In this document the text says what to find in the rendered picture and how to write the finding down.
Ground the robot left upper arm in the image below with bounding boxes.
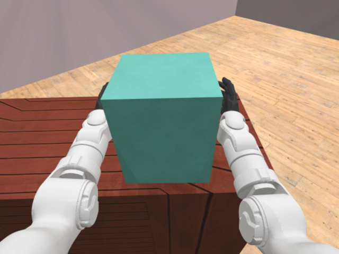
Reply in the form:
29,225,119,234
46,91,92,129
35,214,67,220
0,178,99,254

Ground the robot right upper arm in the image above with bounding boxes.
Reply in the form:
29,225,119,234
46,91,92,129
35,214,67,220
239,194,339,254

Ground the robot left forearm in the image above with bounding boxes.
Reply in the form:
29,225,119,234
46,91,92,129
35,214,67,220
32,110,112,221

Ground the carton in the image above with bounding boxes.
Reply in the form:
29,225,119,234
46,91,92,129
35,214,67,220
100,52,223,184

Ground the left robot hand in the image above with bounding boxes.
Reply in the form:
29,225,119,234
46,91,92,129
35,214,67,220
95,82,109,110

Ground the right robot hand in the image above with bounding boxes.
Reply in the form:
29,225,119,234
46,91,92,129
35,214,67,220
218,77,239,114

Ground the pedestal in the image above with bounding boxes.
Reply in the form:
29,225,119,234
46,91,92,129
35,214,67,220
0,93,274,254

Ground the robot right forearm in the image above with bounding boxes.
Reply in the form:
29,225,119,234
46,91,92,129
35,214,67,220
217,111,307,232

